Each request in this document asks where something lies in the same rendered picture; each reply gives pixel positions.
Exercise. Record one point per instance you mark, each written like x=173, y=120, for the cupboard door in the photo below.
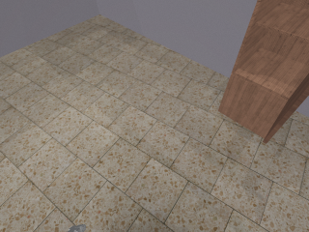
x=296, y=99

